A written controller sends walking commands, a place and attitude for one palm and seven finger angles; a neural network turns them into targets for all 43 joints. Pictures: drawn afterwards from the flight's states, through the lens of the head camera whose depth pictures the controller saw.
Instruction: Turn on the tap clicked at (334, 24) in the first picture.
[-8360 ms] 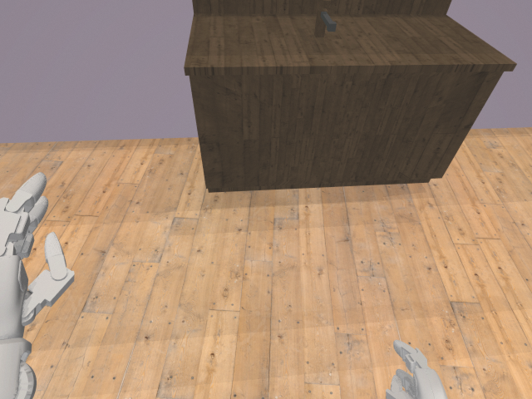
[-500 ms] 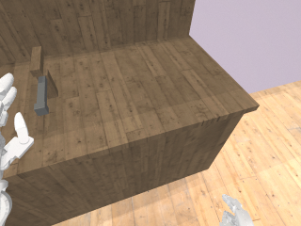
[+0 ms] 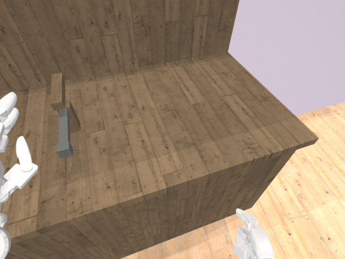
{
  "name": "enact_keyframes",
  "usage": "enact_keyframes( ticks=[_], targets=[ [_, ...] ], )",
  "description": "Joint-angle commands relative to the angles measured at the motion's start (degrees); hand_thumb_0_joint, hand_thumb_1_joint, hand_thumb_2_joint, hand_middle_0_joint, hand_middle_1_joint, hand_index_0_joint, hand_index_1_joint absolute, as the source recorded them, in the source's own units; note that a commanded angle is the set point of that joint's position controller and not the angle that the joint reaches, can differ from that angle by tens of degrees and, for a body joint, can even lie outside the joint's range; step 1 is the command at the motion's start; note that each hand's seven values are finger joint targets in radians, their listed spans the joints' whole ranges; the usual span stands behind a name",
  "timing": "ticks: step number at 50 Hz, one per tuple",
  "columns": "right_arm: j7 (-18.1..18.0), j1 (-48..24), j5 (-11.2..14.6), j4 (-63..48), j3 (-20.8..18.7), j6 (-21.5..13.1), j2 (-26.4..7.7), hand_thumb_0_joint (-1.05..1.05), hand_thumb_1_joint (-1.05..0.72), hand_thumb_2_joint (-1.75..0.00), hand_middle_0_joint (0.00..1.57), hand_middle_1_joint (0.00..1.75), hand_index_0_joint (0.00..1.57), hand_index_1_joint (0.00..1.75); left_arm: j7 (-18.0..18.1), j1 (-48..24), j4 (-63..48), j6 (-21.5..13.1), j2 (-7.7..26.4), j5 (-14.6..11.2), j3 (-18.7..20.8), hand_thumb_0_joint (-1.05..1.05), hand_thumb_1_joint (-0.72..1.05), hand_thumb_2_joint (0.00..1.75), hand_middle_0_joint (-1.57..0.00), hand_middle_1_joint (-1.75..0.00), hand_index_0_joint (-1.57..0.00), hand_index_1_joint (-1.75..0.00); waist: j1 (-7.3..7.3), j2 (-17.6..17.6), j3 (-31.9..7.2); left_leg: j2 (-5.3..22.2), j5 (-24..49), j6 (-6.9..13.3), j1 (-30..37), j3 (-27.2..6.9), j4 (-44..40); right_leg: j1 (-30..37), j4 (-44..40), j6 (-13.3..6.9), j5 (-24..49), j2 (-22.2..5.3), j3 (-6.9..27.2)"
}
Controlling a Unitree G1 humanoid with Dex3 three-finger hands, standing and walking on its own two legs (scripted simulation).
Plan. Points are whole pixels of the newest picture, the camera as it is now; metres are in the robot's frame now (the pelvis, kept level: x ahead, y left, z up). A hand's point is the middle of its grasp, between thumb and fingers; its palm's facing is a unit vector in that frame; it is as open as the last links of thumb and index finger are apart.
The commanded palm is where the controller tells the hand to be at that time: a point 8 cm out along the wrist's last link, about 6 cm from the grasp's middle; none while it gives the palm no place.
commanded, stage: come to a stop and stand still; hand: left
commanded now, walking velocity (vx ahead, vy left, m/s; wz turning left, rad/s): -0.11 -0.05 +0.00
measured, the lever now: (64, 149) +0.34 +0.29 +0.06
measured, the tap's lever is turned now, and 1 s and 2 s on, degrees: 0 0 0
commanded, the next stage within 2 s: look again from close up in 1.36 s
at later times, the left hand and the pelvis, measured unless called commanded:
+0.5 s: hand (28, 155) +0.24 +0.27 +0.18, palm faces +0.38 -0.83 -0.42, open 7.5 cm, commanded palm +0.18 +0.30 +0.18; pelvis +0.02 +0.02 +0.01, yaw -1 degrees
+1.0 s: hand (13, 159) +0.23 +0.29 +0.18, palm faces +0.41 -0.84 -0.36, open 7.5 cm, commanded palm +0.17 +0.31 +0.18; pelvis +0.01 +0.03 +0.01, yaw +0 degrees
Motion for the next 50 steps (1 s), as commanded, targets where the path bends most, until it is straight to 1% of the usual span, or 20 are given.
enact_keyframes(
  ticks=[1, 4, 7, 13, 17, 23, 24, 25, 26, 27, 29, 31, 34, 36, 37, 38, 40, 42, 48, 50],
  targets=[
    [-1.10, -3.87, 0.88, -7.46, -4.42, -1.29, -8.88, 0.00, -0.90, -0.90, 0.20, 0.30, 0.20, 0.30, 0.88, -5.67, -5.06, 0.82, 6.15, -1.06, 3.53, 0.00, 0.90, 0.90, -0.20, -0.30, -0.20, -0.30, -0.81, -9.39, -4.41, 0.77, -2.92, -0.79, 2.19, -3.86, 0.07, -2.99, -18.81, -3.68, -8.01, -10.36, 18.08],
    [-2.01, -6.01, 1.09, -6.90, -4.27, -1.33, -9.29, 0.00, -0.90, -0.90, 0.20, 0.30, 0.20, 0.30, 1.51, -8.63, -5.71, 0.88, 6.52, -0.95, 2.94, 0.00, 0.90, 0.90, -0.20, -0.30, -0.20, -0.30, -0.15, -4.03, -8.19, 2.18, 5.96, -0.86, 6.69, -5.66, -7.76, 2.74, -13.97, -0.81, 6.07, -6.53, 10.51],
    [-2.87, -8.85, 1.19, -8.32, -3.85, -1.06, -9.52, 0.00, -0.90, -0.90, 0.20, 0.30, 0.20, 0.30, 1.73, -10.17, -10.51, 0.79, 7.59, -0.71, 2.71, 0.00, 0.90, 0.90, -0.20, -0.30, -0.20, -0.30, 0.81, 6.39, -9.16, 4.53, 16.25, -0.74, 7.44, -8.48, -13.77, 6.80, -9.98, 1.32, 11.87, -2.74, 5.66],
    [-2.88, -7.14, 1.04, -10.20, -4.75, -0.07, -9.31, 0.00, -0.90, -0.90, 0.20, 0.30, 0.20, 0.30, 1.94, -1.24, -14.67, -0.07, 7.78, -1.43, 4.47, 0.00, 0.90, 0.90, -0.20, -0.30, -0.20, -0.30, 1.46, 5.42, -13.95, 5.25, 32.30, -2.41, 9.28, -8.22, -11.43, 11.01, -8.89, 1.14, 18.13, -2.26, 4.16],
    [-2.93, -7.11, 1.24, -10.55, -5.17, 0.67, -9.32, 0.00, -0.90, -0.90, 0.20, 0.30, 0.20, 0.30, 1.70, 3.17, -12.81, -0.04, 7.70, -2.12, 5.64, 0.00, 0.90, 0.90, -0.20, -0.30, -0.20, -0.30, 1.15, 4.30, -14.55, 5.79, 30.60, -2.69, 9.27, -7.81, -11.81, 10.60, -9.70, 1.37, 17.35, -2.40, 4.33],
    [-3.45, -7.21, 1.16, -10.11, -4.90, 1.02, -9.73, 0.00, -0.90, -0.90, 0.20, 0.30, 0.20, 0.30, 1.90, -0.80, -11.25, 0.57, 6.08, -1.95, 3.13, 0.00, 0.90, 0.90, -0.20, -0.30, -0.20, -0.30, 0.79, 3.71, -12.35, 5.01, 14.74, -1.68, 6.10, -7.53, -14.21, 10.03, -11.96, 1.56, 12.66, -2.96, 5.49],
    [-1.97, 5.26, -1.23, -9.29, -6.23, -2.76, -14.57, 0.00, -0.90, -0.90, 0.20, 0.30, 0.20, 0.30, 0.50, -67.12, -23.69, -7.94, 58.44, 10.03, 37.83, 0.00, 0.90, 0.90, -0.20, -0.30, -0.20, -0.30, -1.24, -3.05, 3.08, 6.83, 12.85, 1.41, -4.93, -7.39, -6.53, -4.73, -13.73, 6.60, 7.05, -6.13, 8.32],
    [-1.67, -2.46, 1.84, -6.31, -3.30, -2.20, -4.99, 0.00, -0.90, -0.90, 0.20, 0.30, 0.20, 0.30, -2.57, -31.52, 14.42, -4.73, 17.38, 2.42, 13.40, 0.00, 0.90, 0.90, -0.20, -0.30, -0.20, -0.30, 0.49, -0.97, -11.25, 3.49, 14.39, 1.52, 6.81, -7.76, -9.25, -4.54, -11.82, 0.06, 1.69, -8.34, 6.73],
    [-1.56, -0.28, 1.61, -9.17, -7.24, -3.32, -10.62, 0.00, -0.90, -0.90, 0.20, 0.30, 0.20, 0.30, -3.84, -16.63, 16.42, -4.14, 11.20, 0.86, 7.65, 0.00, 0.90, 0.90, -0.20, -0.30, -0.20, -0.30, 3.39, 3.85, -11.04, 3.23, 12.37, -0.37, 9.29, -4.99, -8.31, -1.12, -12.20, 0.42, 7.39, -5.85, 12.88],
    [0.27, -2.08, 2.89, -9.58, -7.13, -3.43, -9.70, 0.00, -0.90, -0.90, 0.20, 0.30, 0.20, 0.30, -4.31, -11.37, 10.45, -4.36, 1.38, -1.54, -0.09, 0.00, 0.90, 0.90, -0.20, -0.30, -0.20, -0.30, 1.99, 11.79, -14.10, 3.86, 13.25, -0.15, 10.40, -4.23, -9.40, 3.62, -8.05, 0.33, 10.51, -6.20, 9.56],
    [1.94, -2.48, 2.54, -10.97, -6.68, -3.59, -10.67, 0.00, -0.90, -0.90, 0.20, 0.30, 0.20, 0.30, -3.40, -11.28, -3.98, -5.79, 5.06, -1.10, -0.19, 0.00, 0.90, 0.90, -0.20, -0.30, -0.20, -0.30, 2.43, 7.63, -13.42, 5.23, 9.97, 0.49, 4.23, -7.21, -11.79, 8.02, -5.59, 1.45, 6.98, -5.38, 8.14],
    [2.15, -3.00, 2.33, -11.42, -6.20, -3.90, -10.34, 0.00, -0.90, -0.90, 0.20, 0.30, 0.20, 0.30, -2.53, -6.01, -5.84, -5.73, 6.90, -0.84, 1.32, 0.00, 0.90, 0.90, -0.20, -0.30, -0.20, -0.30, 2.68, -1.42, -10.76, 4.13, 0.78, 0.36, 0.52, -7.77, -12.28, 7.74, -8.43, 1.66, 1.56, -5.22, 8.68],
    [0.93, -3.95, 2.37, -11.48, -5.52, -3.80, -10.16, 0.00, -0.90, -0.90, 0.20, 0.30, 0.20, 0.30, -1.63, -6.28, -6.12, -5.81, 10.47, -0.99, 5.82, 0.00, 0.90, 0.90, -0.20, -0.30, -0.20, -0.30, 1.81, -6.79, -6.93, 2.92, -7.66, 0.01, -0.01, -8.16, -12.52, 2.05, -12.99, 1.05, -9.55, -5.48, 9.20],
    [-0.20, -3.63, 2.10, -11.16, -5.45, -4.00, -10.19, 0.00, -0.90, -0.90, 0.20, 0.30, 0.20, 0.30, -1.36, -8.49, -5.39, -6.72, 12.38, -0.88, 8.42, 0.00, 0.90, 0.90, -0.20, -0.30, -0.20, -0.30, 1.28, -4.66, -5.11, 2.41, -9.95, 0.10, 0.14, -8.61, -12.37, -1.29, -14.63, 0.58, -15.04, -5.90, 10.34],
    [-0.65, -4.74, 2.23, -10.77, -5.22, -3.86, -10.19, 0.00, -0.90, -0.90, 0.20, 0.30, 0.20, 0.30, -0.86, -10.09, -7.08, -6.89, 15.09, -0.65, 10.99, 0.00, 0.90, 0.90, -0.20, -0.30, -0.20, -0.30, 1.26, -0.60, -4.71, 2.82, -10.68, 0.28, 0.04, -8.94, -13.66, -1.18, -13.83, 0.65, -14.40, -5.32, 9.56],
    [-0.91, -3.93, 1.97, -10.68, -5.13, -3.87, -10.09, 0.00, -0.90, -0.90, 0.20, 0.30, 0.20, 0.30, -1.12, -11.21, -5.83, -7.44, 12.07, -0.68, 8.64, 0.00, 0.90, 0.90, -0.20, -0.30, -0.20, -0.30, 0.88, 1.67, -5.18, 3.23, -12.88, 0.65, -1.61, -9.89, -15.08, 0.63, -12.44, 0.74, -13.66, -5.04, 8.30],
    [-1.06, -3.26, 2.11, -10.71, -5.16, -4.72, -9.95, 0.00, -0.90, -0.90, 0.20, 0.30, 0.20, 0.30, -1.21, -12.16, -6.36, -8.19, 12.14, -0.33, 8.27, 0.00, 0.90, 0.90, -0.20, -0.30, -0.20, -0.30, 1.17, 6.28, -5.82, 4.28, -15.41, 1.09, -3.12, -10.92, -17.19, 3.96, -9.61, 0.83, -9.84, -4.21, 7.58],
    [-0.80, -4.35, 2.43, -10.40, -4.81, -5.54, -9.50, 0.00, -0.90, -0.90, 0.20, 0.30, 0.20, 0.30, -1.27, -11.86, -7.33, -8.56, 11.20, -0.02, 7.55, 0.00, 0.90, 0.90, -0.20, -0.30, -0.20, -0.30, 1.44, 7.39, -6.53, 4.91, -15.19, 1.28, -3.00, -11.24, -18.46, 6.38, -7.66, 1.05, -5.82, -3.68, 6.19],
    [0.19, -2.04, 2.18, -8.82, -5.32, -6.00, -10.49, 0.00, -0.90, -0.90, 0.20, 0.30, 0.20, 0.30, -1.66, -7.66, -4.25, -8.02, 6.21, 0.60, 2.60, 0.00, 0.90, 0.90, -0.20, -0.30, -0.20, -0.30, 1.09, 2.07, -5.67, 4.84, -10.95, 0.49, -3.50, -11.67, -18.50, 7.11, -8.34, 1.38, -2.08, -3.35, 5.30],
    [0.21, -1.82, 2.11, -8.76, -5.81, -5.93, -10.56, 0.00, -0.90, -0.90, 0.20, 0.30, 0.20, 0.30, -1.43, -8.00, -4.86, -8.07, 7.72, 0.91, 3.88, 0.00, 0.90, 0.90, -0.20, -0.30, -0.20, -0.30, 1.00, 1.90, -6.19, 4.76, -7.26, 0.14, -2.09, -11.13, -17.21, 7.13, -8.80, 1.11, -0.43, -3.84, 5.88]
  ],
)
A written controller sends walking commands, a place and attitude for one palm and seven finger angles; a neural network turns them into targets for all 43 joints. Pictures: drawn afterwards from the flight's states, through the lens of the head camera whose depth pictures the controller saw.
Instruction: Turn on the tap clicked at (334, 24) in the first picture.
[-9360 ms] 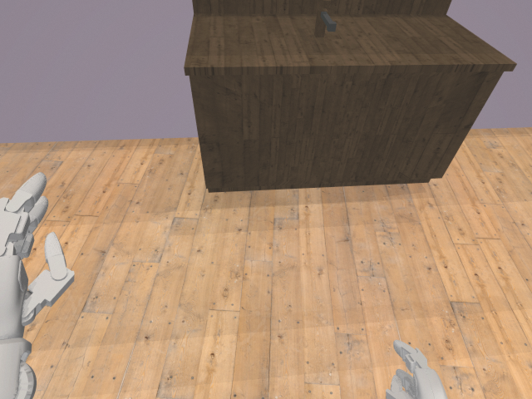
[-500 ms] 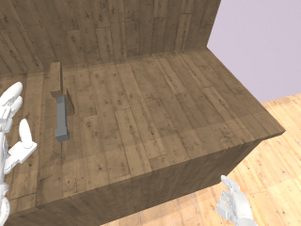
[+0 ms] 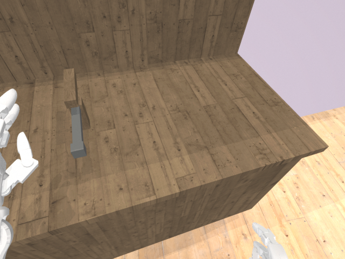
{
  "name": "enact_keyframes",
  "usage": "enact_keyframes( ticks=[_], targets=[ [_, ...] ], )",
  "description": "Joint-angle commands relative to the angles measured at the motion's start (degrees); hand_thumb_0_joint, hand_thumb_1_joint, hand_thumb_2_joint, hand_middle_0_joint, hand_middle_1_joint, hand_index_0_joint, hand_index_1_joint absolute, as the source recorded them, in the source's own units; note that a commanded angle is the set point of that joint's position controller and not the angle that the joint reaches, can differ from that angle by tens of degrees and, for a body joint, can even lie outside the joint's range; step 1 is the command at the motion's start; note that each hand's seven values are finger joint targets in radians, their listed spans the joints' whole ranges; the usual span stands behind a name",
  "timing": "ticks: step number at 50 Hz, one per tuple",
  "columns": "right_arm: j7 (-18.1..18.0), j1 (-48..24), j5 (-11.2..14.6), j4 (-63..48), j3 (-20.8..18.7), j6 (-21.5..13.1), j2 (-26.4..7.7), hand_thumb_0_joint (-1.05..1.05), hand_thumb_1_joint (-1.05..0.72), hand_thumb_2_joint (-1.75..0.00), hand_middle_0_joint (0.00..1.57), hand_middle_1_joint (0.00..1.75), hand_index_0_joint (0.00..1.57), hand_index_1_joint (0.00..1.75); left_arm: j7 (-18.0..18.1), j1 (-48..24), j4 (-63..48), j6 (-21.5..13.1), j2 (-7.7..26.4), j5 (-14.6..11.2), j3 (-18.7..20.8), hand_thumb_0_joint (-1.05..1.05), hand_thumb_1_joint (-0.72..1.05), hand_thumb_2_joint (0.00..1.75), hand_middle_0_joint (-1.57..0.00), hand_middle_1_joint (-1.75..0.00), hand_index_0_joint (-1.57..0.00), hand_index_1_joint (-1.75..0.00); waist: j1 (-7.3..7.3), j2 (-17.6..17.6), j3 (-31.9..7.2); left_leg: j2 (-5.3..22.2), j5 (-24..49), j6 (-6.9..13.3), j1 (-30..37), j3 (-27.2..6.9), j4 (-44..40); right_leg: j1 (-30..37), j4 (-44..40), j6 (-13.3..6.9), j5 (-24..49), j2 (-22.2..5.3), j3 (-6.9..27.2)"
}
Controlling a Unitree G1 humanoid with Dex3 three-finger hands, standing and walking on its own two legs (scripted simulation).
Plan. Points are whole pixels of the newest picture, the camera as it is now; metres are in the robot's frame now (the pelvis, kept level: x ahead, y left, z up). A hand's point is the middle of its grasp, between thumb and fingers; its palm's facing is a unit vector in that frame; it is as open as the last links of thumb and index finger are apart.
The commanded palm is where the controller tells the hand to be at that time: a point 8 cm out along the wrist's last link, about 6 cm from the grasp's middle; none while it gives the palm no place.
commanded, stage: come to a stop and stand still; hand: left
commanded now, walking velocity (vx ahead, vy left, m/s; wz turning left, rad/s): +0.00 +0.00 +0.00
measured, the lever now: (78, 149) +0.33 +0.26 +0.05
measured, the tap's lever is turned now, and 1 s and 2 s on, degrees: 0 0 0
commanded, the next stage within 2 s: look again from close up in 0.36 s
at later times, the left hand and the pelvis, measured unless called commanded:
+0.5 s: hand (45, 155) +0.24 +0.25 +0.16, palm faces +0.38 -0.85 -0.35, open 7.5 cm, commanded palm +0.18 +0.28 +0.18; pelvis +0.03 +0.00 +0.00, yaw +1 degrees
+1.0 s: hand (52, 157) +0.24 +0.24 +0.17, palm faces +0.38 -0.85 -0.36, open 7.5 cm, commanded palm +0.18 +0.27 +0.18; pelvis +0.02 -0.01 +0.00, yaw +0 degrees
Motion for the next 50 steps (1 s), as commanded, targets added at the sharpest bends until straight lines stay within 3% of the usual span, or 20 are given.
enact_keyframes(
  ticks=[1, 7, 8, 12, 13, 17, 18, 22, 23, 27, 28, 32, 33, 37, 38, 42, 43, 47, 48, 50],
  targets=[
    [-0.35, -6.23, 0.06, -9.68, -3.07, -3.67, -7.11, 0.00, -0.90, -0.90, 0.20, 0.30, 0.20, 0.30, 0.62, -3.27, -11.21, -3.32, 8.57, 0.40, 3.40, 0.00, 0.90, 0.90, -0.20, -0.30, -0.20, -0.30, -0.10, 4.03, -6.27, 8.05, -7.85, -2.86, -3.01, -9.64, -10.05, 5.18, -3.19, -1.39, -1.38, -2.44, 4.41],
    [-0.67, -7.77, 0.14, -10.19, -2.73, -2.42, -6.60, 0.00, -0.90, -0.90, 0.20, 0.30, 0.20, 0.30, 0.80, -3.30, -15.28, -2.76, 10.96, -0.26, 5.94, 0.00, 0.90, 0.90, -0.20, -0.30, -0.20, -0.30, -0.31, 4.73, -10.07, 7.19, 7.65, -4.54, 2.89, -8.61, -6.94, 6.11, -2.26, -1.75, 6.69, -2.79, 3.56],
    [-0.70, -7.34, -0.31, -10.24, -2.58, -1.93, -6.74, 0.00, -0.90, -0.90, 0.20, 0.30, 0.20, 0.30, 0.40, -2.28, -13.96, -2.73, 9.05, -0.74, 4.24, 0.00, 0.90, 0.90, -0.20, -0.30, -0.20, -0.30, -0.27, 5.19, -10.10, 7.36, 8.77, -4.34, 2.98, -8.33, -7.05, 5.86, -2.59, -1.59, 7.00, -2.73, 3.22],
    [-0.79, -8.20, 0.22, -10.84, -2.68, -1.43, -6.38, 0.00, -0.90, -0.90, 0.20, 0.30, 0.20, 0.30, 0.69, -1.25, -16.02, -1.89, 10.06, -0.80, 5.26, 0.00, 0.90, 0.90, -0.20, -0.30, -0.20, -0.30, -0.25, 5.91, -10.98, 7.57, 13.66, -5.10, 5.11, -7.72, -5.75, 6.13, -1.95, -1.62, 9.01, -2.91, 3.06],
    [-0.78, -7.33, -0.31, -10.54, -2.54, -0.94, -6.84, 0.00, -0.90, -0.90, 0.20, 0.30, 0.20, 0.30, 0.32, -0.61, -13.91, -1.76, 8.15, -1.18, 3.50, 0.00, 0.90, 0.90, -0.20, -0.30, -0.20, -0.30, -0.33, 5.17, -10.24, 7.62, 12.88, -4.78, 3.93, -7.96, -6.30, 5.87, -2.62, -1.47, 8.36, -2.72, 2.66],
    [-0.98, -8.39, 0.27, -11.13, -2.74, -0.48, -6.54, 0.00, -0.90, -0.90, 0.20, 0.30, 0.20, 0.30, 0.81, -0.77, -15.34, -0.98, 9.80, -1.00, 5.04, 0.00, 0.90, 0.90, -0.20, -0.30, -0.20, -0.30, -0.38, 5.88, -10.74, 7.81, 15.34, -5.55, 5.49, -7.80, -5.84, 6.03, -2.23, -1.58, 9.57, -3.04, 2.86],
    [-1.01, -7.61, -0.25, -10.90, -2.55, 0.12, -6.76, 0.00, -0.90, -0.90, 0.20, 0.30, 0.20, 0.30, 0.41, 0.15, -13.23, -0.90, 7.60, -1.38, 3.05, 0.00, 0.90, 0.90, -0.20, -0.30, -0.20, -0.30, -0.38, 4.85, -10.56, 7.77, 14.22, -4.96, 4.41, -7.91, -6.07, 6.31, -3.07, -1.48, 9.39, -2.98, 2.61],
    [-1.29, -8.90, 0.43, -11.55, -2.73, 0.29, -6.72, 0.00, -0.90, -0.90, 0.20, 0.30, 0.20, 0.30, 0.93, -2.11, -15.71, -0.36, 9.52, -1.02, 4.15, 0.00, 0.90, 0.90, -0.20, -0.30, -0.20, -0.30, -0.52, 5.35, -9.69, 7.63, 10.03, -5.11, 4.56, -8.05, -6.85, 5.74, -3.20, -1.67, 7.91, -3.24, 3.53],
    [-1.38, -8.12, -0.15, -11.17, -2.47, 0.71, -6.92, 0.00, -0.90, -0.90, 0.20, 0.30, 0.20, 0.30, 0.67, -1.41, -13.42, -0.40, 7.66, -1.33, 2.52, 0.00, 0.90, 0.90, -0.20, -0.30, -0.20, -0.30, -0.52, 5.51, -9.08, 7.66, 8.26, -4.64, 3.30, -8.13, -7.55, 5.68, -3.88, -1.50, 6.92, -3.14, 2.96],
    [-1.56, -9.10, 0.31, -11.64, -2.80, 0.56, -6.82, 0.00, -0.90, -0.90, 0.20, 0.30, 0.20, 0.30, 1.39, -1.98, -17.01, -0.42, 10.50, -0.90, 4.91, 0.00, 0.90, 0.90, -0.20, -0.30, -0.20, -0.30, -0.40, 6.38, -10.32, 7.65, 9.26, -4.98, 4.13, -8.51, -7.33, 6.88, -3.06, -1.71, 7.46, -3.27, 3.15],
    [-1.54, -8.32, -0.17, -11.48, -2.50, 0.88, -6.78, 0.00, -0.90, -0.90, 0.20, 0.30, 0.20, 0.30, 0.94, -0.80, -14.79, -0.44, 8.13, -1.32, 2.98, 0.00, 0.90, 0.90, -0.20, -0.30, -0.20, -0.30, -0.38, 5.30, -10.05, 7.62, 8.29, -4.50, 3.44, -8.37, -7.65, 6.77, -3.74, -1.59, 7.19, -3.26, 2.82],
    [-1.64, -8.83, 0.44, -11.65, -2.85, 0.81, -6.81, 0.00, -0.90, -0.90, 0.20, 0.30, 0.20, 0.30, 1.33, 0.52, -15.52, -0.09, 10.15, -1.23, 4.99, 0.00, 0.90, 0.90, -0.20, -0.30, -0.20, -0.30, -0.44, 5.19, -10.05, 7.41, 9.13, -4.63, 3.68, -8.31, -6.82, 7.03, -3.86, -1.74, 8.11, -3.75, 3.29],
    [-1.53, -7.84, -0.04, -11.29, -2.65, 1.17, -7.07, 0.00, -0.90, -0.90, 0.20, 0.30, 0.20, 0.30, 0.88, 1.12, -13.15, -0.11, 7.61, -1.57, 2.84, 0.00, 0.90, 0.90, -0.20, -0.30, -0.20, -0.30, -0.55, 4.10, -9.26, 7.38, 8.08, -4.36, 2.94, -8.41, -7.43, 6.40, -4.40, -1.70, 7.22, -3.50, 2.80],
    [-1.74, -8.72, 0.51, -11.39, -3.01, 1.00, -6.99, 0.00, -0.90, -0.90, 0.20, 0.30, 0.20, 0.30, 1.34, 0.56, -15.04, -0.04, 10.19, -1.22, 4.97, 0.00, 0.90, 0.90, -0.20, -0.30, -0.20, -0.30, -0.50, 4.66, -9.71, 7.47, 7.36, -4.42, 3.30, -8.53, -7.43, 6.79, -4.03, -1.74, 6.99, -3.64, 3.28],
    [-1.70, -8.05, -0.04, -11.09, -2.73, 1.26, -7.26, 0.00, -0.90, -0.90, 0.20, 0.30, 0.20, 0.30, 0.93, 1.17, -12.94, -0.12, 8.17, -1.62, 3.19, 0.00, 0.90, 0.90, -0.20, -0.30, -0.20, -0.30, -0.55, 3.90, -9.29, 7.44, 6.42, -3.90, 2.68, -8.58, -7.74, 6.35, -4.81, -1.63, 6.39, -3.53, 3.01],
    [-1.85, -8.96, 0.54, -11.32, -2.96, 1.01, -6.99, 0.00, -0.90, -0.90, 0.20, 0.30, 0.20, 0.30, 1.37, 0.75, -14.69, 0.15, 10.50, -1.32, 5.01, 0.00, 0.90, 0.90, -0.20, -0.30, -0.20, -0.30, -0.53, 4.40, -9.56, 7.22, 5.98, -3.74, 3.04, -8.60, -7.25, 6.67, -4.84, -1.76, 6.78, -3.99, 3.81],
    [-1.87, -8.27, 0.03, -10.97, -2.69, 1.24, -7.02, 0.00, -0.90, -0.90, 0.20, 0.30, 0.20, 0.30, 0.97, 0.98, -13.28, 0.04, 8.08, -1.68, 2.91, 0.00, 0.90, 0.90, -0.20, -0.30, -0.20, -0.30, -0.63, 3.37, -9.37, 7.41, 5.47, -3.59, 3.19, -8.53, -7.68, 5.97, -5.42, -1.69, 6.15, -3.65, 3.47],
    [-2.11, -9.17, 0.49, -11.32, -2.87, 0.96, -6.65, 0.00, -0.90, -0.90, 0.20, 0.30, 0.20, 0.30, 1.24, -1.26, -15.26, 0.20, 10.68, -1.68, 4.93, 0.00, 0.90, 0.90, -0.20, -0.30, -0.20, -0.30, -0.53, 5.78, -8.15, 8.74, 7.59, -5.02, 3.80, -9.31, -9.25, 5.12, -4.30, -1.29, 5.14, -2.49, 3.20],
    [-2.02, -8.36, 0.11, -11.06, -2.74, 1.29, -6.84, 0.00, -0.90, -0.90, 0.20, 0.30, 0.20, 0.30, 0.78, -1.28, -13.59, 0.19, 8.24, -2.03, 2.88, 0.00, 0.90, 0.90, -0.20, -0.30, -0.20, -0.30, -0.59, 5.56, -7.60, 8.98, 6.60, -4.73, 3.00, -9.21, -10.12, 4.94, -4.53, -1.05, 4.15, -1.92, 2.69],
    [-1.99, -8.09, 0.14, -11.65, -3.31, 1.07, -6.83, 0.00, -0.90, -0.90, 0.20, 0.30, 0.20, 0.30, 0.94, -1.83, -14.99, 0.04, 9.71, -1.90, 4.01, 0.00, 0.90, 0.90, -0.20, -0.30, -0.20, -0.30, -0.47, 6.09, -8.37, 10.09, 7.24, -4.92, 3.60, -9.76, -9.80, 5.36, -4.05, -1.20, 4.20, -2.15, 3.13]
  ],
)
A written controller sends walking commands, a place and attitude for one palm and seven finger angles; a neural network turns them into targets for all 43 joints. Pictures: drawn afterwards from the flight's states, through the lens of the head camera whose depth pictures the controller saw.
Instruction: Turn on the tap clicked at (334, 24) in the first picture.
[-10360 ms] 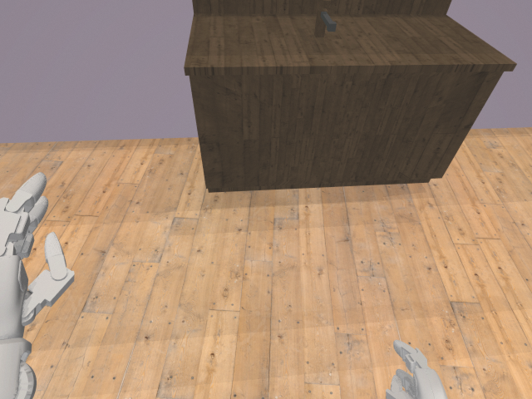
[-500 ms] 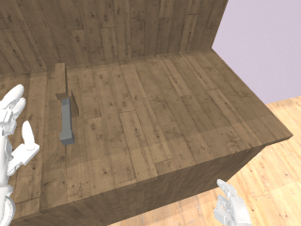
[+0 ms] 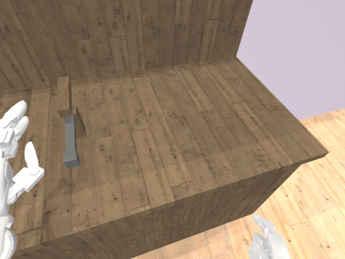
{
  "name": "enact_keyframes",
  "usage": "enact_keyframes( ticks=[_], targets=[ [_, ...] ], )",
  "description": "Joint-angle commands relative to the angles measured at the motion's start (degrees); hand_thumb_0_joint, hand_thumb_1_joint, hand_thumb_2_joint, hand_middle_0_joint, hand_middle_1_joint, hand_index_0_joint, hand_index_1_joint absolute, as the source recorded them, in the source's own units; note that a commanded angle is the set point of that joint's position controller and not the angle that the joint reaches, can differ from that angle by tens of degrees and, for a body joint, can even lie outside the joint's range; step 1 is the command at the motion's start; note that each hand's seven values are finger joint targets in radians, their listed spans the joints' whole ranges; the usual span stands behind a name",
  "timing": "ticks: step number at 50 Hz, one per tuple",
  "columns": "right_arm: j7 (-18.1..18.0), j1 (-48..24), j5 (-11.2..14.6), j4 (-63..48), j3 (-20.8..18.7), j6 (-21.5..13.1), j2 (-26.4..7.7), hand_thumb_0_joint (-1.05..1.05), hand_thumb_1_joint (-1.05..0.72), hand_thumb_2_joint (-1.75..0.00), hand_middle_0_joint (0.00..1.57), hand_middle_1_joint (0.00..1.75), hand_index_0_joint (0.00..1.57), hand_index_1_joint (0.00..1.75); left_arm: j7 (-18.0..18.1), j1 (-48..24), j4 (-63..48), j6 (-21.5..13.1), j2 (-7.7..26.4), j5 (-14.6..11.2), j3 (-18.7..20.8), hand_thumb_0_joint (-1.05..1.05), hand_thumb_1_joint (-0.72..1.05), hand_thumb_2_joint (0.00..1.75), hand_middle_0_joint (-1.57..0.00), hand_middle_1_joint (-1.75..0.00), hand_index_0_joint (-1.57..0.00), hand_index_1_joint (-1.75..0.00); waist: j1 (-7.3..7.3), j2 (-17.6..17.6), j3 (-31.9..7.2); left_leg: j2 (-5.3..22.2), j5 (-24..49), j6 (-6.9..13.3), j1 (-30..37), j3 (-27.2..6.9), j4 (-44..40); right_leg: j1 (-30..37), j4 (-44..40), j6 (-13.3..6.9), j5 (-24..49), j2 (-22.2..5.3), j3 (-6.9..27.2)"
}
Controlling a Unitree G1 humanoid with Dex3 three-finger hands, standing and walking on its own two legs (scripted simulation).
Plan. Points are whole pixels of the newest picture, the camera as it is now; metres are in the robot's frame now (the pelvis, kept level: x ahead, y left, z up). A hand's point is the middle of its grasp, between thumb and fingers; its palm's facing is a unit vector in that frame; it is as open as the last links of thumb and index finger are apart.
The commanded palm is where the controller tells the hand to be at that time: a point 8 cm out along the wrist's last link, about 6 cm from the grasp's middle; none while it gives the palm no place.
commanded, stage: shuffle to correct the standing spot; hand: left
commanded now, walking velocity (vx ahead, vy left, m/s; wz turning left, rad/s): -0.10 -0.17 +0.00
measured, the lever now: (71, 159) +0.31 +0.27 +0.05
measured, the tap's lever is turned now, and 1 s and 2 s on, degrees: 0 0 0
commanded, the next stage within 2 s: come to a stop and stand still in 1.28 s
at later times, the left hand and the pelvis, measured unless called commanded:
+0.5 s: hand (72, 184) +0.20 +0.18 +0.17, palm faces +0.29 -0.85 -0.45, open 7.5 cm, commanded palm +0.14 +0.23 +0.17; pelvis -0.03 -0.05 -0.01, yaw -1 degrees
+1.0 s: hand (82, 196) +0.18 +0.16 +0.16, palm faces +0.30 -0.85 -0.43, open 7.5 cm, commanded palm +0.12 +0.21 +0.17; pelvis -0.04 -0.07 -0.01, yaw -2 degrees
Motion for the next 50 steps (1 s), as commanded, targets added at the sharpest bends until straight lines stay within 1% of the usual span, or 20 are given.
enact_keyframes(
  ticks=[1, 11, 17, 18, 19, 23, 24, 26, 28, 30, 32, 33, 35, 37, 38, 39, 41, 45, 47, 50],
  targets=[
    [-0.49, -4.97, 0.18, -9.86, -3.00, -3.44, -6.80, 0.00, -0.90, -0.90, 0.20, 0.30, 0.20, 0.30, 0.95, -4.55, -12.34, -3.89, 9.09, -0.33, 5.87, 0.00, 0.90, 0.90, -0.20, -0.30, -0.20, -0.30, -0.10, 4.86, -7.33, 10.05, 6.67, -3.58, 0.91, -8.73, -6.53, 2.28, -0.86, -0.44, 4.32, -2.85, 4.03],
    [-0.05, -4.98, 0.18, -10.52, -3.50, -3.36, -6.76, 0.00, -0.90, -0.90, 0.20, 0.30, 0.20, 0.30, 0.55, -2.53, -13.84, -3.18, 9.90, -1.26, 7.25, 0.00, 0.90, 0.90, -0.20, -0.30, -0.20, -0.30, -0.17, 3.92, -8.50, 10.13, 2.29, -2.16, -0.51, -7.13, -3.33, 0.94, -1.98, -0.57, 5.18, -3.36, 5.47],
    [-0.50, -5.73, 0.11, -10.82, -3.49, -3.80, -6.17, 0.00, -0.90, -0.90, 0.20, 0.30, 0.20, 0.30, 0.04, -0.50, -17.39, -4.18, 11.79, -1.84, 9.36, 0.00, 0.90, 0.90, -0.20, -0.30, -0.20, -0.30, -0.01, 4.72, -9.24, 10.74, 11.11, -2.06, -0.40, -6.14, 1.12, -1.45, -0.50, -0.77, 12.11, -3.85, 5.84],
    [-0.34, -4.59, -0.51, -10.66, -3.32, -3.41, -6.56, 0.00, -0.90, -0.90, 0.20, 0.30, 0.20, 0.30, -0.41, 0.00, -16.67, -4.54, 9.73, -2.19, 7.47, 0.00, 0.90, 0.90, -0.20, -0.30, -0.20, -0.30, -0.10, 4.63, -9.95, 10.49, 11.53, -1.92, -0.92, -5.80, 1.12, -1.17, -0.46, -0.37, 12.22, -3.57, 4.97],
    [-0.60, -4.49, -0.45, -11.13, -4.25, -3.84, -6.67, 0.00, -0.90, -0.90, 0.20, 0.30, 0.20, 0.30, -0.41, -0.05, -18.22, -5.11, 11.76, -1.95, 9.50, 0.00, 0.90, 0.90, -0.20, -0.30, -0.20, -0.30, 0.07, 4.97, -10.14, 11.07, 12.50, -1.83, -0.50, -5.44, 2.47, -1.95, 0.08, -0.06, 13.98, -4.04, 5.51],
    [-0.62, -3.79, -0.89, -9.93, -4.26, -3.37, -6.28, 0.00, -0.90, -0.90, 0.20, 0.30, 0.20, 0.30, -0.68, 3.05, -15.78, -5.90, 10.41, -2.20, 9.45, 0.00, 0.90, 0.90, -0.20, -0.30, -0.20, -0.30, -0.56, 1.78, -11.73, 9.77, 10.23, -1.75, -1.28, -3.80, 5.22, -3.03, -0.27, 0.79, 15.64, -5.12, 5.55],
    [-0.91, -3.90, -0.70, -10.08, -4.99, -3.94, -6.50, 0.00, -0.90, -0.90, 0.20, 0.30, 0.20, 0.30, -0.59, 1.90, -17.35, -6.60, 12.31, -1.98, 11.28, 0.00, 0.90, 0.90, -0.20, -0.30, -0.20, -0.30, -0.43, 1.16, -11.26, 9.26, 7.18, -1.88, -1.71, -3.18, 6.62, -4.21, -0.37, 1.08, 15.99, -6.06, 6.53],
    [-1.01, -2.88, -0.39, -9.84, -5.18, -4.15, -6.38, 0.00, -0.90, -0.90, 0.20, 0.30, 0.20, 0.30, -0.40, 3.35, -16.27, -6.53, 12.35, -2.37, 11.70, 0.00, 0.90, 0.90, -0.20, -0.30, -0.20, -0.30, -0.61, -1.57, -12.48, 6.33, -2.97, -2.43, -1.27, -1.69, 10.41, -7.05, -3.14, 0.31, 8.21, -8.45, 9.30],
    [-0.94, -2.80, -0.06, -9.39, -4.60, -3.32, -5.98, 0.00, -0.90, -0.90, 0.20, 0.30, 0.20, 0.30, 0.31, 5.16, -15.12, -4.93, 10.64, -2.94, 9.73, 0.00, 0.90, 0.90, -0.20, -0.30, -0.20, -0.30, -1.13, -3.99, -12.02, 4.65, -7.66, -2.37, 0.02, -0.66, 13.98, -11.82, -7.32, -0.85, -4.34, -10.87, 12.26],
    [-1.37, -3.26, 0.03, -9.17, -4.50, -3.75, -5.92, 0.00, -0.90, -0.90, 0.20, 0.30, 0.20, 0.30, 0.92, 3.65, -16.95, -4.04, 12.31, -2.93, 10.76, 0.00, 0.90, 0.90, -0.20, -0.30, -0.20, -0.30, -0.97, -5.19, -10.16, 4.18, -8.76, -2.49, 0.71, -0.78, 15.95, -15.35, -8.52, -2.22, -11.10, -12.02, 13.06],
    [-1.64, -5.11, 0.18, -9.01, -3.78, -3.94, -6.23, 0.00, -0.90, -0.90, 0.20, 0.30, 0.20, 0.30, 1.57, 3.36, -18.25, -3.04, 12.65, -2.75, 10.38, 0.00, 0.90, 0.90, -0.20, -0.30, -0.20, -0.30, -0.97, -1.79, -9.17, 5.75, -8.05, -1.93, 1.32, -2.13, 8.83, -14.39, -6.21, -2.87, -11.47, -10.49, 12.12],
    [-1.73, -4.39, -0.31, -8.89, -3.44, -3.72, -6.29, 0.00, -0.90, -0.90, 0.20, 0.30, 0.20, 0.30, 1.44, 3.07, -17.11, -2.96, 11.46, -2.86, 9.03, 0.00, 0.90, 0.90, -0.20, -0.30, -0.20, -0.30, -1.04, -0.18, -8.04, 7.30, -7.87, -1.07, -0.91, -3.52, 3.07, -11.97, -4.84, -0.67, -11.47, -7.53, 9.62],
    [-1.93, -4.60, -0.21, -9.79, -4.01, -4.09, -7.29, 0.00, -0.90, -0.90, 0.20, 0.30, 0.20, 0.30, 1.38, 1.04, -19.13, -3.56, 12.77, -2.30, 10.18, 0.00, 0.90, 0.90, -0.20, -0.30, -0.20, -0.30, -0.61, 5.99, -6.98, 12.44, -11.64, 0.57, -4.40, -8.63, -2.85, -9.43, -0.75, 2.29, -12.52, -4.12, 8.03],
    [-1.84, -6.55, 0.06, -9.94, -3.43, -4.09, -7.16, 0.00, -0.90, -0.90, 0.20, 0.30, 0.20, 0.30, 1.53, -1.57, -19.62, -3.19, 13.02, -1.24, 10.44, 0.00, 0.90, 0.90, -0.20, -0.30, -0.20, -0.30, -0.68, 12.51, -5.31, 17.54, -17.50, 2.50, -13.03, -15.38, -9.85, -2.82, 8.69, 2.01, -9.54, -1.83, 5.95],
    [-1.46, -5.40, -0.27, -9.84, -3.46, -3.73, -6.93, 0.00, -0.90, -0.90, 0.20, 0.30, 0.20, 0.30, 1.04, -2.63, -18.76, -3.05, 10.81, -0.95, 8.16, 0.00, 0.90, 0.90, -0.20, -0.30, -0.20, -0.30, -0.63, 12.42, -5.26, 18.05, -15.36, 2.79, -15.46, -16.00, -10.12, 0.29, 11.16, 1.41, -7.21, -1.17, 4.97],
    [-1.09, -4.32, -0.34, -10.13, -4.29, -3.96, -7.21, 0.00, -0.90, -0.90, 0.20, 0.30, 0.20, 0.30, 0.75, -3.17, -19.31, -2.92, 11.69, -0.47, 8.60, 0.00, 0.90, 0.90, -0.20, -0.30, -0.20, -0.30, -0.41, 10.96, -5.48, 18.11, -9.86, 2.78, -12.90, -14.40, -7.30, 0.20, 10.05, 1.03, -5.27, -1.79, 4.99],
    [-0.15, -2.56, -0.36, -10.26, -4.75, -4.10, -7.44, 0.00, -0.90, -0.90, 0.20, 0.30, 0.20, 0.30, 0.13, -1.87, -17.83, -2.47, 11.17, -0.23, 8.18, 0.00, 0.90, 0.90, -0.20, -0.30, -0.20, -0.30, -0.57, 9.56, -6.17, 16.50, -4.10, 1.53, -10.74, -11.20, -2.98, 1.12, 6.53, 0.25, -1.96, -2.31, 3.85],
    [0.76, -2.25, 0.26, -10.21, -4.68, -3.98, -7.58, 0.00, -0.90, -0.90, 0.20, 0.30, 0.20, 0.30, 0.08, 0.80, -14.94, -2.02, 10.50, -0.52, 8.37, 0.00, 0.90, 0.90, -0.20, -0.30, -0.20, -0.30, -0.54, 5.36, -4.58, 13.76, -15.73, 0.26, -15.04, -9.04, -1.71, 1.85, 4.02, -0.62, -5.90, -3.21, 5.11],
    [0.79, -2.70, 0.60, -10.09, -4.59, -3.80, -7.17, 0.00, -0.90, -0.90, 0.20, 0.30, 0.20, 0.30, 0.48, 1.70, -16.31, -1.66, 11.95, -1.06, 9.64, 0.00, 0.90, 0.90, -0.20, -0.30, -0.20, -0.30, -0.89, 1.71, -4.89, 9.89, -14.53, -0.86, -10.11, -5.76, 3.82, -3.62, -1.66, -1.71, -7.86, -5.38, 8.90],
    [0.38, -1.41, 0.44, -8.84, -4.40, -3.83, -6.67, 0.00, -0.90, -0.90, 0.20, 0.30, 0.20, 0.30, 1.22, -0.04, -17.22, -1.22, 11.88, -2.12, 9.05, 0.00, 0.90, 0.90, -0.20, -0.30, -0.20, -0.30, -1.43, -4.88, -6.67, 5.02, -11.48, -2.21, -2.64, -1.37, 17.44, -12.48, -9.65, -3.88, -17.22, -12.64, 16.53]
  ],
)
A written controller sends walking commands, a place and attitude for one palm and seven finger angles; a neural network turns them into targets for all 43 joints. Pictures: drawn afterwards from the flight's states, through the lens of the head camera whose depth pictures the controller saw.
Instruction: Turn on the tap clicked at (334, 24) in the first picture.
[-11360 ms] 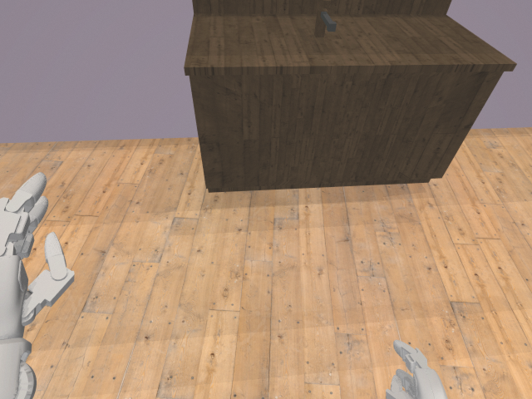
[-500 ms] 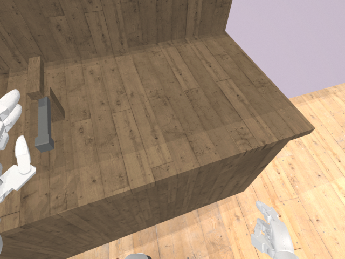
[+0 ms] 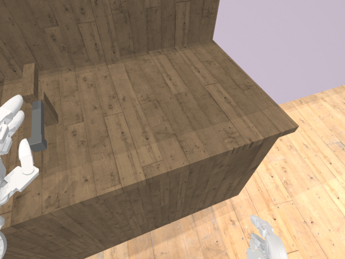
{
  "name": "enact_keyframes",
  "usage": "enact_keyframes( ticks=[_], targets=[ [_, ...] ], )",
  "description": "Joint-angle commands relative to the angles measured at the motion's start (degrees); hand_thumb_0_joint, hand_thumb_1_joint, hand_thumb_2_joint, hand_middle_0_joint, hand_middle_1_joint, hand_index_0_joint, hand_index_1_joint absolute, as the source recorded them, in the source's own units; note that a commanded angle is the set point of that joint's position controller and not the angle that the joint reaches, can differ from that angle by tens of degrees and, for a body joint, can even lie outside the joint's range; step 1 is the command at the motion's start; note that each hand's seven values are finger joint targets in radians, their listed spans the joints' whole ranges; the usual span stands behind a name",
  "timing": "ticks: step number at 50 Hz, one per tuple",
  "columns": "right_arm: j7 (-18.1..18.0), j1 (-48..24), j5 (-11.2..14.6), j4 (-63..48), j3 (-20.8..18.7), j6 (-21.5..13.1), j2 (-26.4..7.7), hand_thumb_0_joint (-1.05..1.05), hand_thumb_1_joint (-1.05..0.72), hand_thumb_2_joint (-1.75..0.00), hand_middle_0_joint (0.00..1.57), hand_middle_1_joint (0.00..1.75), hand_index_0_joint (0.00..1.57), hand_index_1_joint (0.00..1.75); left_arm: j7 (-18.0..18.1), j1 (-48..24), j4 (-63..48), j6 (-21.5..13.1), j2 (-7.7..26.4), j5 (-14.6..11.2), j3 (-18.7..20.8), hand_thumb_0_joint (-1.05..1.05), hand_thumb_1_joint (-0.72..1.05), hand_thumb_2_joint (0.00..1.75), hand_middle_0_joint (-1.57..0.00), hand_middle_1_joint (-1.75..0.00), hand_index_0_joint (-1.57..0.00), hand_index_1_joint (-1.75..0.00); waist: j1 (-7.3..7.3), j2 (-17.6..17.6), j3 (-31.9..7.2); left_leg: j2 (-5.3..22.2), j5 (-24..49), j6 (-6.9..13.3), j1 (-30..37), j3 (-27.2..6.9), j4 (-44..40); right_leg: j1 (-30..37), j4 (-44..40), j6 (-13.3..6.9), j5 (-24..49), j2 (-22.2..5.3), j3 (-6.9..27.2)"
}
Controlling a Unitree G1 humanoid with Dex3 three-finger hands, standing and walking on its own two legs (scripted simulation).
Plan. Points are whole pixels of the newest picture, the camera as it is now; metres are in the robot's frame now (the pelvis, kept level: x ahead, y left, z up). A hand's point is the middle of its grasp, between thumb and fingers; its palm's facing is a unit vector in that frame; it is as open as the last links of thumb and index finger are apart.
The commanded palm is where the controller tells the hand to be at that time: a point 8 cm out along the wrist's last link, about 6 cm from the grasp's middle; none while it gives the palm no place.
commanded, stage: shuffle to correct the standing spot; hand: left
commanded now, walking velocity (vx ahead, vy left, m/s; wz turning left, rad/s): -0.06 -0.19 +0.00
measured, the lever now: (37, 143) +0.34 +0.34 +0.06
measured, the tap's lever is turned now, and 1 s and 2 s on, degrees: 0 0 0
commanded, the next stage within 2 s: come to a stop and stand still in 0.28 s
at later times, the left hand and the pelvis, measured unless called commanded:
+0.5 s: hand (44, 170) +0.22 +0.22 +0.17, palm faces +0.35 -0.84 -0.41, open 7.4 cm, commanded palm +0.17 +0.26 +0.19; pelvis +0.01 -0.02 +0.00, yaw +1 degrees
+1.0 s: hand out of the picture +0.21 +0.31 +0.17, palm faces +0.41 -0.83 -0.39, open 7.4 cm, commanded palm +0.16 +0.33 +0.19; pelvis +0.00 +0.05 +0.01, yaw +0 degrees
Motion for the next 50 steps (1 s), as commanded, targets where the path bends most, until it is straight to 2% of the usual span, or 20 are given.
enact_keyframes(
  ticks=[1, 3, 6, 9, 12, 17, 20, 24, 28, 29, 30, 31, 32, 34, 36, 39, 41, 42, 45, 50],
  targets=[
    [-1.23, -2.90, 0.30, -7.38, -3.33, -3.13, -7.32, 0.00, -0.90, -0.90, 0.20, 0.30, 0.20, 0.30, 2.53, -2.46, -12.03, -2.45, 9.82, -1.21, 6.78, 0.00, 0.90, 0.90, -0.20, -0.30, -0.20, -0.30, -0.43, -6.12, -8.31, -0.74, -4.49, 1.59, 5.55, 0.01, 8.55, -4.35, -17.48, 0.77, -16.75, -18.11, 20.36],
    [-1.49, -4.01, -0.04, -6.47, -2.53, -3.03, -6.94, 0.00, -0.90, -0.90, 0.20, 0.30, 0.20, 0.30, 3.13, -2.46, -12.09, -2.34, 9.54, -1.54, 6.29, 0.00, 0.90, 0.90, -0.20, -0.30, -0.20, -0.30, -0.82, -4.12, -8.76, 0.40, -2.56, 1.96, 4.94, -0.93, 1.75, -0.36, -14.38, -0.24, -10.87, -17.35, 16.88],
    [-2.11, -4.54, -0.02, -7.05, -3.43, -3.36, -8.31, 0.00, -0.90, -0.90, 0.20, 0.30, 0.20, 0.30, 3.09, -1.46, -12.69, -3.02, 10.22, -1.22, 7.24, 0.00, 0.90, 0.90, -0.20, -0.30, -0.20, -0.30, 0.37, 0.20, -7.92, 3.89, 3.21, 3.08, 7.47, -3.45, -9.72, 2.39, -10.14, 4.31, -3.24, -12.30, 13.60],
    [-2.12, -6.37, -0.15, -7.84, -3.25, -2.68, -8.19, 0.00, -0.90, -0.90, 0.20, 0.30, 0.20, 0.30, 2.65, -3.37, -13.89, -3.57, 10.68, -0.54, 7.41, 0.00, 0.90, 0.90, -0.20, -0.30, -0.20, -0.30, 0.50, 10.45, -9.51, 10.92, 17.01, 4.77, 3.70, -9.63, -12.90, 9.88, -0.46, 7.25, 8.36, -8.31, 8.12],
    [-1.30, -5.86, 0.71, -8.82, -3.81, -2.66, -7.97, 0.00, -0.90, -0.90, 0.20, 0.30, 0.20, 0.30, 1.91, -1.09, -12.73, -2.88, 9.47, -0.48, 6.59, 0.00, 0.90, 0.90, -0.20, -0.30, -0.20, -0.30, 0.47, 6.61, -10.51, 9.54, 24.24, 3.09, 5.73, -7.65, -9.14, 12.23, -2.55, 5.04, 13.77, -8.25, 6.91],
    [-0.92, -4.39, 1.39, -8.69, -4.15, -1.85, -8.23, 0.00, -0.90, -0.90, 0.20, 0.30, 0.20, 0.30, 2.40, 2.19, -11.77, -2.35, 9.97, -1.67, 7.89, 0.00, 0.90, 0.90, -0.20, -0.30, -0.20, -0.30, -0.12, -0.05, -11.37, 3.57, 5.32, 1.93, 4.51, -3.04, -3.46, 10.92, -7.90, 4.17, 11.68, -12.95, 12.96],
    [-1.06, -3.51, 1.40, -8.02, -3.76, -1.67, -7.65, 0.00, -0.90, -0.90, 0.20, 0.30, 0.20, 0.30, 3.29, 0.55, -11.35, -2.19, 10.29, -1.89, 8.00, 0.00, 0.90, 0.90, -0.20, -0.30, -0.20, -0.30, -0.30, -6.42, -10.01, 0.00, -2.95, 1.69, 5.31, -0.88, 3.25, 4.64, -15.92, 4.90, -1.81, -17.92, 19.23],
    [-1.57, -5.66, 1.19, -7.36, -2.14, -1.54, -7.19, 0.00, -0.90, -0.90, 0.20, 0.30, 0.20, 0.30, 4.57, -0.87, -10.61, -2.29, 9.44, -0.82, 6.31, 0.00, 0.90, 0.90, -0.20, -0.30, -0.20, -0.30, 0.23, -1.63, -8.11, -0.16, -2.11, 2.95, 8.22, -1.99, -4.14, 3.42, -18.83, 5.46, -9.87, -17.27, 19.25],
    [-2.04, -6.92, 0.72, -7.29, -1.81, -1.13, -7.87, 0.00, -0.90, -0.90, 0.20, 0.30, 0.20, 0.30, 4.92, -3.04, -10.00, -2.63, 8.57, 0.38, 4.61, 0.00, 0.90, 0.90, -0.20, -0.30, -0.20, -0.30, 0.69, 3.02, -9.39, 2.84, 6.53, 4.29, 8.99, -3.78, -12.21, 11.79, -13.69, 9.25, 1.44, -12.16, 13.47],
    [-2.58, 6.66, -0.86, 0.07, -4.35, -5.52, -9.43, 0.00, -0.90, -0.90, 0.20, 0.30, 0.20, 0.30, 3.22, -60.47, -17.97, -7.36, 53.06, 8.54, 34.64, 0.00, 0.90, 0.90, -0.20, -0.30, -0.20, -0.30, 0.29, -5.55, 1.41, -1.88, 6.27, 0.81, 3.67, 8.06, -8.59, 3.73, -17.08, 21.10, 7.03, -5.75, 9.74],
    [-2.42, 0.32, -0.36, -1.22, -3.36, -5.26, -5.26, 0.00, -0.90, -0.90, 0.20, 0.30, 0.20, 0.30, -0.02, -33.55, 10.74, -5.52, 20.73, 3.19, 14.84, 0.00, 0.90, 0.90, -0.20, -0.30, -0.20, -0.30, 0.52, -1.35, -12.01, -1.79, 7.33, 3.05, 4.11, 4.97, -10.15, 13.51, -10.14, 16.35, 9.33, -7.93, 6.02],
    [-1.92, -1.85, 0.36, -6.37, -4.48, -6.24, -9.31, 0.00, -0.90, -0.90, 0.20, 0.30, 0.20, 0.30, -1.04, -17.73, 15.61, -4.60, 13.12, 2.12, 9.55, 0.00, 0.90, 0.90, -0.20, -0.30, -0.20, -0.30, 4.25, 5.63, -7.77, -1.31, 6.69, 2.21, 5.14, 5.01, -11.11, 12.75, -7.05, 14.27, 14.59, -7.74, 12.10],
    [-0.19, -3.31, 1.19, -7.12, -3.85, -6.21, -8.85, 0.00, -0.90, -0.90, 0.20, 0.30, 0.20, 0.30, -1.52, -10.80, 10.75, -5.06, 3.42, 0.36, 1.54, 0.00, 0.90, 0.90, -0.20, -0.30, -0.20, -0.30, 3.04, 13.75, -11.37, 1.15, 9.35, 2.71, 6.34, 4.86, -11.88, 16.46, -0.85, 10.99, 19.44, -9.03, 9.08],
    [1.55, -3.62, 1.20, -8.98, -3.01, -5.74, -8.57, 0.00, -0.90, -0.90, 0.20, 0.30, 0.20, 0.30, -0.06, -8.27, -1.24, -6.08, 5.34, 0.81, 1.45, 0.00, 0.90, 0.90, -0.20, -0.30, -0.20, -0.30, 3.46, 11.11, -13.52, 1.50, 8.94, 2.93, -0.58, 1.99, -9.86, 22.13, 0.58, 8.77, 14.55, -10.40, 10.24],
    [1.99, -3.48, 1.21, -9.14, -2.73, -6.02, -8.01, 0.00, -0.90, -0.90, 0.20, 0.30, 0.20, 0.30, 1.19, -2.41, -4.61, -6.31, 6.92, 0.94, 2.96, 0.00, 0.90, 0.90, -0.20, -0.30, -0.20, -0.30, 3.54, -3.84, -13.07, -1.17, 2.82, 2.67, 0.22, 1.14, -6.11, 19.30, -6.61, 8.95, 8.16, -11.93, 13.50],
    [1.00, -4.68, 0.86, -8.21, -2.17, -5.66, -7.46, 0.00, -0.90, -0.90, 0.20, 0.30, 0.20, 0.30, 2.84, -1.43, -6.12, -6.55, 10.98, 0.29, 8.71, 0.00, 0.90, 0.90, -0.20, -0.30, -0.20, -0.30, 2.75, -14.05, -12.03, -2.81, -1.74, 2.40, 2.44, 0.56, -3.88, 13.77, -13.42, 6.72, -0.92, -15.13, 15.60],
    [-0.22, -4.85, 0.37, -7.51, -2.20, -5.78, -7.59, 0.00, -0.90, -0.90, 0.20, 0.30, 0.20, 0.30, 3.21, -3.36, -6.26, -6.79, 11.73, 0.23, 10.25, 0.00, 0.90, 0.90, -0.20, -0.30, -0.20, -0.30, 1.98, -9.75, -10.22, -2.49, -0.84, 2.37, 5.78, -0.82, -6.14, 8.22, -15.17, 4.09, -9.16, -15.56, 16.49],
    [-0.75, -6.36, 0.26, -7.18, -1.81, -5.61, -7.81, 0.00, -0.90, -0.90, 0.20, 0.30, 0.20, 0.30, 3.62, -4.85, -8.74, -6.96, 13.97, 0.45, 11.88, 0.00, 0.90, 0.90, -0.20, -0.30, -0.20, -0.30, 1.65, -3.14, -9.23, -1.70, 0.95, 2.47, 8.87, -1.11, -8.82, 5.40, -13.96, 3.37, -9.66, -14.36, 15.65],
    [-1.42, -6.02, -0.11, -7.36, -1.22, -6.11, -7.87, 0.00, -0.90, -0.90, 0.20, 0.30, 0.20, 0.30, 3.13, -8.03, -6.47, -7.38, 10.11, 1.09, 7.96, 0.00, 0.90, 0.90, -0.20, -0.30, -0.20, -0.30, 1.96, 7.65, -7.41, 1.64, 2.31, 3.29, 5.38, -4.31, -15.51, 8.95, -7.77, 4.60, -4.47, -9.31, 11.37],
    [-0.71, -4.87, 0.00, -6.81, -1.45, -7.05, -8.44, 0.00, -0.90, -0.90, 0.20, 0.30, 0.20, 0.30, 2.37, -12.93, -3.43, -6.52, 5.68, 2.20, 2.51, 0.00, 0.90, 0.90, -0.20, -0.30, -0.20, -0.30, 1.90, 2.03, -8.06, 2.66, 9.43, 2.37, 4.44, -4.34, -15.62, 13.85, -4.13, 5.07, 7.04, -8.41, 8.50]
  ],
)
